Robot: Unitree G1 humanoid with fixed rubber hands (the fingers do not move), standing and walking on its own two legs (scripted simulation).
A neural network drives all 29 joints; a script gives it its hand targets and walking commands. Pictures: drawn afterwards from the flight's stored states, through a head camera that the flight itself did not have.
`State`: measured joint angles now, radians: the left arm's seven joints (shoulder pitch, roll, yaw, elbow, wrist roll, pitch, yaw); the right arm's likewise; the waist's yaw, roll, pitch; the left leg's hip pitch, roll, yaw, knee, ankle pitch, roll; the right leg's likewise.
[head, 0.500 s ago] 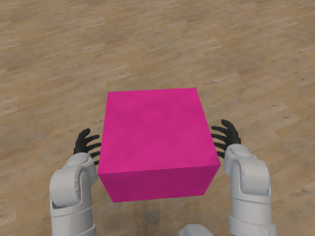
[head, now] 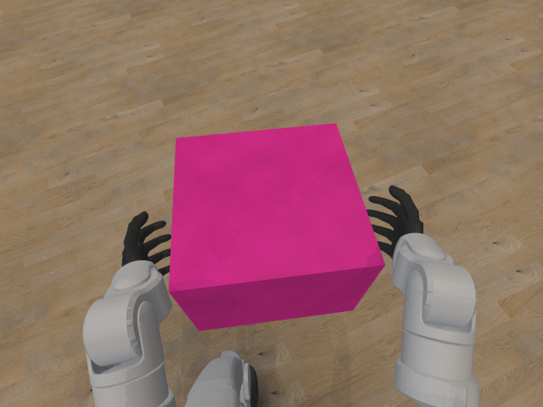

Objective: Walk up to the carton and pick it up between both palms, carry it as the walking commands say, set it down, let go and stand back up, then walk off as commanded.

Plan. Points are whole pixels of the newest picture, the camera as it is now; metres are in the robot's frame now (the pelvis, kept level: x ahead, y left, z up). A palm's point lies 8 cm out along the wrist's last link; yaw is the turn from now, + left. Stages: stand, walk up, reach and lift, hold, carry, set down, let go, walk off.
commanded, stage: carry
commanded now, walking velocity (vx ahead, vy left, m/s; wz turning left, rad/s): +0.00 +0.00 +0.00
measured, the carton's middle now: (267, 227) +0.38 +0.05 -0.04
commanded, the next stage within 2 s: none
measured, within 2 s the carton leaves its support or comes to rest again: neither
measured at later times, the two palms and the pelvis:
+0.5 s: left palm (247, 107) +0.60 +0.09 +0.03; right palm (439, 108) +0.58 -0.25 +0.04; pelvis +0.30 -0.05 -0.03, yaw -3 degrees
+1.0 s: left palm (279, 27) +0.98 +0.05 -0.04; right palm (412, 15) +0.99 -0.29 -0.03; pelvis +0.72 -0.12 -0.08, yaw +2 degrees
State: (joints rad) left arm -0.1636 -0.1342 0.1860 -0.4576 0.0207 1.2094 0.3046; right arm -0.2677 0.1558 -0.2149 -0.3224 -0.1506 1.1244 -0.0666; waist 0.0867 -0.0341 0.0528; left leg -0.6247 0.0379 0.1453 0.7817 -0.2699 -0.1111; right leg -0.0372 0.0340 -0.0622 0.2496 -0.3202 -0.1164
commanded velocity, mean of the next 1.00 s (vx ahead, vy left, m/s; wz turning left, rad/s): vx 0.00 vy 0.00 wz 0.00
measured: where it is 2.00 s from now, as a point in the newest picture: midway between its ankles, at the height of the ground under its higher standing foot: (337, 103)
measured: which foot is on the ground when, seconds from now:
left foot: up 0.00-0.08, down 0.10-0.32, up 0.34-0.60, down 0.62-0.86, up 0.88-1.00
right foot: down 0.00-0.12, up 0.14-0.26, down 0.28-0.64, up 0.66-0.80, down 0.82-1.00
